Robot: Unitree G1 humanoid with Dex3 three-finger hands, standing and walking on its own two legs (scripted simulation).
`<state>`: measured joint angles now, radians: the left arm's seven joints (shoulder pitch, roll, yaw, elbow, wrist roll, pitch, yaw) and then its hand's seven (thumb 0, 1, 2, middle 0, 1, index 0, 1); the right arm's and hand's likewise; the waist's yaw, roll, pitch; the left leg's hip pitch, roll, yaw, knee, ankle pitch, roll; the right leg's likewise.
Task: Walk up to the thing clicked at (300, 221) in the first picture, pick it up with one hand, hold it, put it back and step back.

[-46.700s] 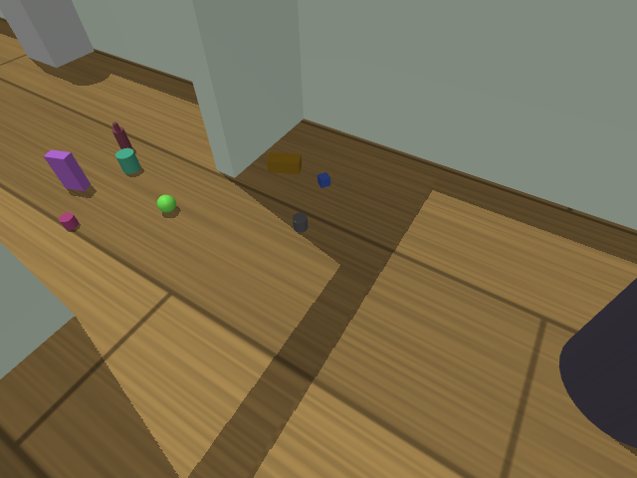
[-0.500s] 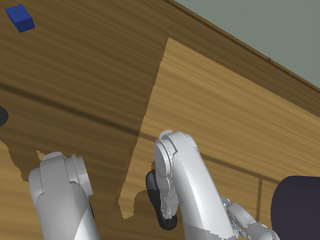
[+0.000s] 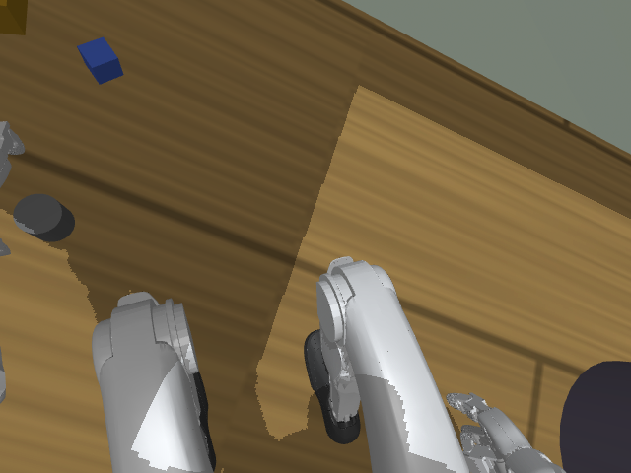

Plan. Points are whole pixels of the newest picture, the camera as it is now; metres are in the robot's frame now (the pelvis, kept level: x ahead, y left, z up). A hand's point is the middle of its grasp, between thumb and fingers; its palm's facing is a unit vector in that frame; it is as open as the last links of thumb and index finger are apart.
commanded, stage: withdraw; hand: left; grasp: from above
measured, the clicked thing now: (46, 218) +0.48 +0.35 -0.31
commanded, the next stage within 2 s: home in 0.04 s
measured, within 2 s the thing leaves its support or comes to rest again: neither
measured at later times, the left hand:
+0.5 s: hand out of the picture +0.42 +0.34 -0.08, palm faces -0.33 -0.32 -0.88, open 11.5 cm
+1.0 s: hand out of the picture +0.27 +0.27 +0.14, palm faces +0.03 -0.90 -0.44, open 7.5 cm
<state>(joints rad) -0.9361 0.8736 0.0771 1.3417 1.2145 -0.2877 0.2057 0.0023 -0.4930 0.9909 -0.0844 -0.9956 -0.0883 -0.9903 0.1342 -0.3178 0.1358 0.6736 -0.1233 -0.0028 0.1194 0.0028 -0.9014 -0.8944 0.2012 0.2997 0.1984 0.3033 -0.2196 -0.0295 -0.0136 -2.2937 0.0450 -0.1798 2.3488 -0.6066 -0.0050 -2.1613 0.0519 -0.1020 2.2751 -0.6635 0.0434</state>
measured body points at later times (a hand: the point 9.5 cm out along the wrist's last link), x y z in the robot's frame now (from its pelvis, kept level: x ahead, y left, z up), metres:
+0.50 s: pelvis +0.01 +0.00 +0.05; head +0.22 +0.08 +0.44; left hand +0.43 +0.36 -0.03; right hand +0.11 -0.24 -0.07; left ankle +0.09 +0.13 -0.31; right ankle +0.11 -0.12 -0.31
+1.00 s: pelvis +0.04 +0.01 +0.24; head +0.17 +0.06 +0.66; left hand +0.27 +0.31 +0.17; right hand +0.28 -0.20 +0.15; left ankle +0.09 +0.13 -0.31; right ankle +0.11 -0.12 -0.31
